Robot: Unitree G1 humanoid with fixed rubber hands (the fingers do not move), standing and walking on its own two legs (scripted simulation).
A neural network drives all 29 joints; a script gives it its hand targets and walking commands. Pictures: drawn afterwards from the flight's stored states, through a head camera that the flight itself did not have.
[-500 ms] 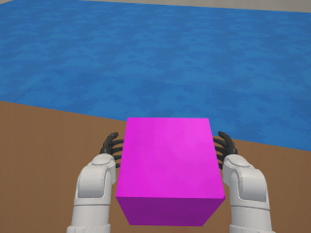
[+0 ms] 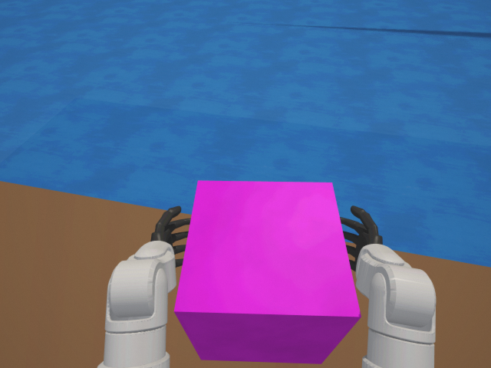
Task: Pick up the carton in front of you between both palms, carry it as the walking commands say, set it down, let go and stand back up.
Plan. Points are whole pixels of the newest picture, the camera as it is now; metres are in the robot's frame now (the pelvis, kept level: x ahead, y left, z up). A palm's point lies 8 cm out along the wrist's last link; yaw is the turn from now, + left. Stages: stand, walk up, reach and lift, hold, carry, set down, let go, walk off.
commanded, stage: carry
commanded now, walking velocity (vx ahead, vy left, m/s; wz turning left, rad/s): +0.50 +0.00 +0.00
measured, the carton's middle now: (262, 276) +0.27 -0.01 +0.01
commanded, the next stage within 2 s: none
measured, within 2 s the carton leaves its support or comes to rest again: neither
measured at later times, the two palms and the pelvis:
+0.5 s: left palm (195, 124) +0.62 +0.14 +0.07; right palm (326, 129) +0.59 -0.15 +0.07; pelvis +0.34 +0.03 +0.00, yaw -5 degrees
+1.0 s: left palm (226, 38) +1.03 +0.10 +0.11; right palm (321, 37) +1.03 -0.20 +0.11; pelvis +0.65 -0.05 +0.00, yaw -2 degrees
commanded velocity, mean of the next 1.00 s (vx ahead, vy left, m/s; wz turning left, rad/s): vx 0.50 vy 0.00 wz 0.00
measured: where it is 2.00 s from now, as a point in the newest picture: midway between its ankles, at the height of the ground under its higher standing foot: (251, 187)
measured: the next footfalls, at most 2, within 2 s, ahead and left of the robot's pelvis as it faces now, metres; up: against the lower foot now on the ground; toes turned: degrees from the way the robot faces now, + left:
left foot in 0.36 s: +0.43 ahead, +0.09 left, +0.00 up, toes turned +9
right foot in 0.84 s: +0.73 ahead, -0.12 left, +0.00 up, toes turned -11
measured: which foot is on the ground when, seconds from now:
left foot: up 0.00-0.34, down 0.36-0.86, up 0.88-1.00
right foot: down 0.00-0.38, up 0.40-0.82, down 0.84-1.00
